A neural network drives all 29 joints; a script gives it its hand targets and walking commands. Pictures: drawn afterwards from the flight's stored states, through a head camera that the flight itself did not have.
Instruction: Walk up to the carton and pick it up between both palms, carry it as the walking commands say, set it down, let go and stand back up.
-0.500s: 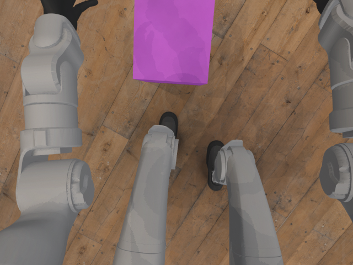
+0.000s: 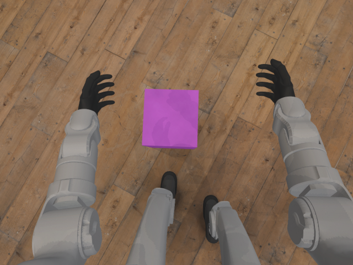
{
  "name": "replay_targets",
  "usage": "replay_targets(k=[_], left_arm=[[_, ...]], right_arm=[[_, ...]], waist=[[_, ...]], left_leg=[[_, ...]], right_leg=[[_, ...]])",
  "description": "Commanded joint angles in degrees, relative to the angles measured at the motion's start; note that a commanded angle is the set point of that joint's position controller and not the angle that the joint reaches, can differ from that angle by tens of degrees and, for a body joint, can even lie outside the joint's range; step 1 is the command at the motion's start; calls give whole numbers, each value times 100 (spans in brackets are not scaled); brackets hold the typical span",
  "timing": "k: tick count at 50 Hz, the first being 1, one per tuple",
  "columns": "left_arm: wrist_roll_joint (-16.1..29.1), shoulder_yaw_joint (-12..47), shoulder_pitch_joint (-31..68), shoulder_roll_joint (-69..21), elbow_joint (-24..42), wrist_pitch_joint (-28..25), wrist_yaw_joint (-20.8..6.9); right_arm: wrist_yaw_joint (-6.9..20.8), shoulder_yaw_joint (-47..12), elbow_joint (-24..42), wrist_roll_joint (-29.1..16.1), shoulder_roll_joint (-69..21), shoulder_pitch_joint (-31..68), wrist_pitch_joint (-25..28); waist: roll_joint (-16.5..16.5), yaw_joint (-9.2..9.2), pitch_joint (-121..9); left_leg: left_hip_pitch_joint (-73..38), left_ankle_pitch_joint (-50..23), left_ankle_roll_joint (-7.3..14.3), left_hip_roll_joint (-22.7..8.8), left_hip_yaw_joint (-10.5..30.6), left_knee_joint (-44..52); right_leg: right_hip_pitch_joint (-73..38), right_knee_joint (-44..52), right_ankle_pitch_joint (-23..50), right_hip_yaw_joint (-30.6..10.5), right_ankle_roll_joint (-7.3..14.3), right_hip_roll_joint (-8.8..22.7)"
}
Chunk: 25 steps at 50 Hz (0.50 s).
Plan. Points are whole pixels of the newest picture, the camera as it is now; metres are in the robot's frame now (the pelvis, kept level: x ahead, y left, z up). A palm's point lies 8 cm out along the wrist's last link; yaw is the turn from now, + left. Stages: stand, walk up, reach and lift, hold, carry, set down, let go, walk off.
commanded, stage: let go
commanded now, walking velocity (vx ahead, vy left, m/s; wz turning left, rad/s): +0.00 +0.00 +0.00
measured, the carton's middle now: (172, 122) +0.47 +0.10 -0.56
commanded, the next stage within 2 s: stand in 1.10 s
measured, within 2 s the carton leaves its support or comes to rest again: neither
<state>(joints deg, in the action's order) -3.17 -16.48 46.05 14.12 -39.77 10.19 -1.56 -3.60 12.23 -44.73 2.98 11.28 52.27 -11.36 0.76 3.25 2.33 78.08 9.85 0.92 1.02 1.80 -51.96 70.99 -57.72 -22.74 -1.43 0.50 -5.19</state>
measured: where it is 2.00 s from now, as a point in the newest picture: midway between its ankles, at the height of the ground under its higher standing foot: (189, 214)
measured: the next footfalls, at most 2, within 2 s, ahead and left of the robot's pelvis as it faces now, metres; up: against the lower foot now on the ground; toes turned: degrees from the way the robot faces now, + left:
none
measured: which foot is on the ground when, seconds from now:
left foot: down 0.00-1.00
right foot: down 0.00-1.00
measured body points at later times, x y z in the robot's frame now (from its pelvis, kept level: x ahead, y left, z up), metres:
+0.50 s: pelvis +0.07 -0.01 +0.07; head +0.20 -0.01 +0.50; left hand +0.27 +0.24 -0.01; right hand +0.33 -0.21 -0.03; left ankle +0.11 +0.10 -0.65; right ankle +0.02 -0.11 -0.65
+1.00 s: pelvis +0.08 -0.03 +0.09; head +0.08 -0.03 +0.53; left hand +0.25 +0.20 +0.01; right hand +0.24 -0.26 +0.00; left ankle +0.11 +0.10 -0.65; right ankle +0.02 -0.11 -0.65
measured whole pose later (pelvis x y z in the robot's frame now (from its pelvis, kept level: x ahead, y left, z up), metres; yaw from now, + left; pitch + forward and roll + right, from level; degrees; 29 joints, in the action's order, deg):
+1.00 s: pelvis +0.08 -0.03 +0.09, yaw +1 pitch -7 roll +2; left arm -0.9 -2.2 -13.2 11.8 -24.4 8.2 -4.0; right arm 2.8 2.0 -26.6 0.9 11.0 -13.4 -6.6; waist 2.3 -0.7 6.9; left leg 7.8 11.8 -0.6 2.1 1.3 -26.1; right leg -0.2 -28.6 -21.9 -3.8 3.4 -3.1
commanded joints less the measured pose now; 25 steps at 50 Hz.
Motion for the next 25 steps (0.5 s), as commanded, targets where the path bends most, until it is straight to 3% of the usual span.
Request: replay_targets(k=[1, 5, 8, 14, 18, 25], left_arm=[[103, 187, -23, 956, 1805, -305, -194], [238, 351, -1077, 767, 2278, -412, -247], [318, 487, -1845, 560, 2286, -580, -255], [345, 737, -3438, 269, 2030, -970, -256], [318, 865, -4361, 276, 2069, -1104, -228], [345, 1108, -5395, 302, 2469, -1172, -204]], right_arm=[[-163, -2, 1962, 93, 580, 39, 270], [-66, -157, 2477, -30, 402, -992, 411], [25, -299, 2588, -72, 303, -1798, 619], [132, -311, 2298, 73, 344, -3402, 1044], [179, -297, 2229, 83, 461, -4284, 1210], [359, -562, 2313, -40, 381, -5398, 1343]], waist=[[-140, 77, -6452], [-238, 160, -6100], [-317, 157, -5680], [-239, 71, -4782], [-142, -22, -3987], [35, -201, -2297]], left_leg=[[-6523, -2539, -32, 32, 87, 117], [-7498, -3540, -37, -49, 323, 298], [-8092, -4331, -39, -145, 499, 350], [-8488, -4859, -64, -215, 586, 692], [-8580, -4317, -110, -163, 483, 1070], [-8251, -2392, -187, 53, 122, 1926]], right_leg=[[-1539, 1220, 1574, 37, -327, -9], [-1334, 1523, 1758, 3, -280, -48], [-1157, 1737, 1844, -24, -250, -27], [-1678, 2211, 1979, -56, -208, 66], [-2336, 2529, 1922, -53, -180, 125], [-3872, 3123, 1873, -92, -135, 320]])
